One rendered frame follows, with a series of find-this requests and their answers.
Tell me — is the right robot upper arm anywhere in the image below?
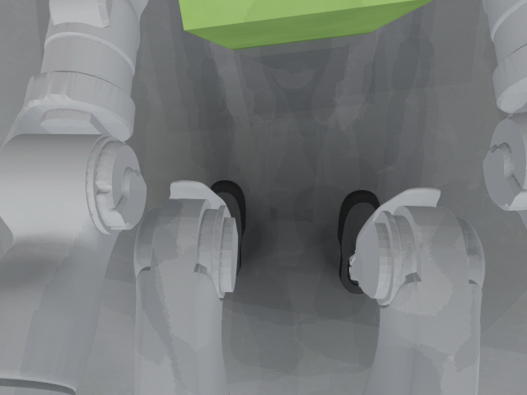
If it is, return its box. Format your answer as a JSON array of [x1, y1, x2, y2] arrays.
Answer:
[[483, 105, 527, 229]]

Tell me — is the left robot upper arm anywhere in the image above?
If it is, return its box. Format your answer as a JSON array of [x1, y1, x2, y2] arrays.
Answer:
[[0, 134, 147, 395]]

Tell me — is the robot right forearm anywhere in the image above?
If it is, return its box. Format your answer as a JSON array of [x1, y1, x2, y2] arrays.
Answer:
[[483, 0, 527, 114]]

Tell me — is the robot right foot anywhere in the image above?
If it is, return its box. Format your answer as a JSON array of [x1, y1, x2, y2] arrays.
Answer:
[[338, 190, 380, 294]]

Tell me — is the robot left forearm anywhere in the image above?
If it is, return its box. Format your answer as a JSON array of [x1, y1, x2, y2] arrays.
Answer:
[[0, 0, 148, 151]]

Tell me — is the robot left thigh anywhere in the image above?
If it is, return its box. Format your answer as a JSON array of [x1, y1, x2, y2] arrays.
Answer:
[[134, 198, 238, 395]]

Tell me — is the carton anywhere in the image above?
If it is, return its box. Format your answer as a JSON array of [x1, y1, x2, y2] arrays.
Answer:
[[179, 0, 433, 50]]

